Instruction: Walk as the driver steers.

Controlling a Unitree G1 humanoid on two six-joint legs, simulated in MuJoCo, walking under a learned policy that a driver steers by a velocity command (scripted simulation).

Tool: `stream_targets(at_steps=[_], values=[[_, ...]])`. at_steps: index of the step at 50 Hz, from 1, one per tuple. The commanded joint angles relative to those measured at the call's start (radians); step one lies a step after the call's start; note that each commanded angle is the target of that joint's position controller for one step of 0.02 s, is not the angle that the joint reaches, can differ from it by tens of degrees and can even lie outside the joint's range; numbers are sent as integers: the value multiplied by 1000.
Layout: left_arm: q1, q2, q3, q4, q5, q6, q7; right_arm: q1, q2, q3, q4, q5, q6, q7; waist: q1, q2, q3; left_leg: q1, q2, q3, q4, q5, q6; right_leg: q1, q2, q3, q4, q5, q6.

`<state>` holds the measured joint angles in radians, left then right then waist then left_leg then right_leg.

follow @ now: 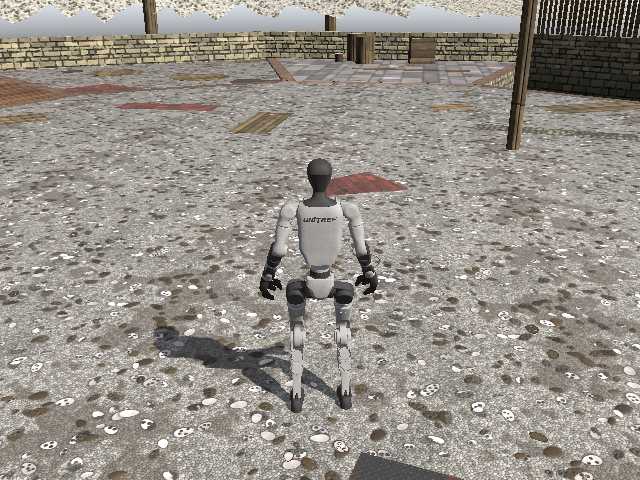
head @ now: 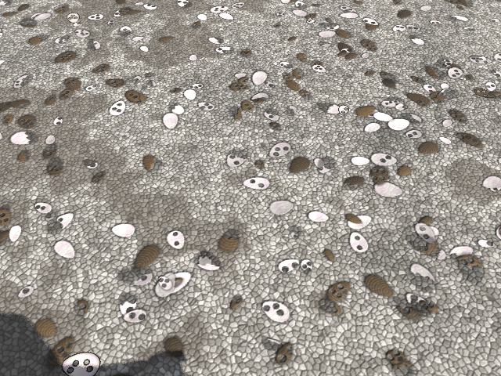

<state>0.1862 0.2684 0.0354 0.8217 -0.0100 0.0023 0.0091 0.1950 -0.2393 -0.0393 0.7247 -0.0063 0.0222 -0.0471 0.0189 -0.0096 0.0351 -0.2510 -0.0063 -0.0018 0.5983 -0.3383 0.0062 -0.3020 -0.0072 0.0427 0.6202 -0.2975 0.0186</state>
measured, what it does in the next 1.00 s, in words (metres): steps on the spot, turning right: left foot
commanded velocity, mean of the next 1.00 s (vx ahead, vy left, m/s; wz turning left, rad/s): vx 0.13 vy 0.00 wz -0.39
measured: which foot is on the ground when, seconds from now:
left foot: down 0.00-0.14, up 0.16-0.60, down 0.62-1.00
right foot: down 0.00-0.62, up 0.64-1.00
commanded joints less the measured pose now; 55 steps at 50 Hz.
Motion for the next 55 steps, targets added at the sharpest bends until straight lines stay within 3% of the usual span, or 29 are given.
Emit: stream_targets(at_steps=[1, 2, 4, 6, 7, 8, 9, 10, 12, 14, 17, 20, 26, 28, 30, 31, 32, 33, 34, 35, 36, 42, 47, 49, 51, 52, 53, 54, 55], values=[[-29, 91, 31, -88, -1, 3, -1, 38, -176, -60, -54, 2, 1, -21, -25, 165, -80, 106, 269, -227, -157, 487, 180, -122, 14, -31, 118, 20, -12], [-19, 89, 34, -92, 1, 9, -6, 10, -175, -61, -64, 3, -1, -23, -19, 187, -79, 85, 309, -248, -163, 505, 204, -128, 9, -40, 175, -105, -18], [-14, 79, 38, -99, -4, 17, -17, -37, -185, -65, -76, 6, -7, -25, -8, 165, -64, 51, 330, -224, -154, 529, 204, -123, -6, -58, 183, -194, -34], [28, 82, 44, -86, -3, 20, -25, -74, -196, -72, -74, 22, -6, -28, 19, 139, -75, -1, 276, -127, -84, 457, 138, -7, 10, -86, 17, 1, -57], [37, 113, 56, -89, 4, 19, -26, -33, -182, -71, -58, 24, -5, -27, 13, 72, -71, -49, 213, -56, 13, 320, 78, 58, 1, -19, -99, 160, -84], [39, 252, 91, -114, 10, 16, -15, -7, -132, -60, -86, -5, -5, -25, -29, -215, -69, -244, 54, 98, 287, 39, -42, 155, -210, 355, -228, 424, -199], [119, 251, 81, -116, 38, 2, -20, -128, -114, -49, -126, -10, -7, -31, 64, -282, -107, -380, -53, -19, 511, -365, -62, 204, -355, 596, -314, 559, -368], [103, 222, 68, -124, 46, -18, -21, -94, -130, -56, -116, 2, -9, -28, 41, -157, -131, -398, -19, -102, 632, -351, -58, 221, -352, 536, -297, 546, -377], [-4, 200, 67, -150, 11, -25, -8, -54, -150, -67, -76, 4, -6, -28, -8, -37, -102, -414, 13, -107, 619, -186, -57, 192, -248, 375, -267, 452, -272], [-26, 178, 58, -159, -3, -11, 6, -43, -149, -72, -67, 0, -9, -30, -22, -60, -114, -352, 12, -97, 581, -87, -73, 153, -190, 319, -273, 427, -237], [5, 171, 60, -166, -2, 1, 20, -45, -119, -63, -70, 11, -15, -23, -13, -91, -124, -342, -9, -89, 461, -34, -89, 184, -161, 308, -284, 375, -237], [16, 185, 69, -176, -2, 12, 33, -81, -113, -58, -79, 11, -22, -19, 4, -115, -118, -314, -16, -101, 306, -17, -100, 187, -158, 350, -294, 253, -237], [-14, 199, 83, -208, 1, 32, 29, -75, -129, -61, -73, 21, -48, 9, 9, -161, -103, -161, -45, -102, 105, -34, -84, 102, -141, 450, -293, 184, -237], [-21, 193, 83, -216, -9, 37, 28, -47, -137, -64, -68, 28, -60, 21, -1, -159, -128, -87, -49, -90, -1, -13, -60, 85, -120, 486, -304, -15, -225], [-42, 174, 75, -220, -18, 41, 31, 22, -128, -69, -41, 32, -71, 29, -52, -150, -109, 82, -41, -50, -197, 91, -17, -28, -64, 467, -286, -245, -180], [-19, 134, 62, -217, -13, 36, 32, 71, -152, -76, -29, 23, -75, 27, -64, -87, -120, 219, 53, -116, -241, 56, 21, -146, -12, 404, -182, -333, -130], [28, 44, 36, -206, 5, 29, 28, 137, -185, -74, -27, 1, -76, 24, -57, 98, -163, 309, 261, -345, -313, -141, 85, -249, 112, 212, 143, -340, -64], [-31, 104, 57, -267, -11, 6, 28, 127, -288, -96, -22, -42, -85, 42, -45, 268, -29, 174, 381, -675, -436, -386, 221, -466, 141, 162, 276, -292, -60], [-38, 164, 70, -252, -6, -10, 30, 55, -233, -85, -41, -31, -101, 41, -22, 214, 50, 125, 374, -653, -460, -441, 238, -491, 72, 192, 376, -201, -52], [-3, 180, 77, -220, -2, -14, 25, 21, -175, -68, -39, -7, -107, 32, -6, 186, 61, 138, 320, -551, -458, -375, 202, -498, 62, 184, 404, -112, -38], [31, 163, 75, -187, 6, -14, 22, 25, -154, -59, -40, 5, -109, 29, -3, 160, 33, 170, 273, -468, -453, -303, 169, -478, 51, 158, 423, -62, -20], [-90, 78, 44, -214, 2, -56, -5, 162, -163, -52, 15, 14, -115, 25, -80, 139, 40, 204, 215, -262, -486, -6, 179, -488, -35, 4, 315, 158, 24], [-183, 45, 27, -243, -5, -77, -26, 212, -202, -53, 43, 18, -98, 32, -120, 149, 61, 134, 198, -150, -449, 212, 175, -275, -13, -64, 18, 176, 27], [-175, 59, 30, -249, -8, -81, -35, 231, -215, -54, 57, 25, -86, 37, -110, 169, 47, 142, 218, -156, -394, 341, 170, -197, 3, -67, -36, 166, 7], [-101, 89, 45, -234, -9, -83, -38, 198, -217, -53, 54, 34, -74, 35, -45, 176, 2, 146, 223, -172, -310, 473, 135, -55, 18, -53, -136, 222, -32], [-25, 117, 59, -209, -1, -83, -31, 190, -202, -47, 52, 35, -72, 33, -2, 143, -47, 133, 186, -152, -218, 583, 105, 82, 32, -54, -208, 281, -58], [71, 161, 72, -195, 13, -84, -20, 190, -168, -33, 44, 22, -77, 35, 45, 97, -135, 60, 130, -113, -73, 528, 56, 279, -44, 2, -221, 427, -89], [193, 259, 89, -191, 44, -74, -5, 242, -80, -1, 11, -17, -87, 38, 57, -141, -318, -203, 36, -63, 237, 92, -15, 638, -313, 247, -111, 777, -189], [221, 242, 89, -171, 35, -54, -7, 322, -79, -1, 33, 12, -89, 30, 47, -305, -417, -306, -33, -95, 441, -344, -47, 627, -456, 444, -189, 758, -308]])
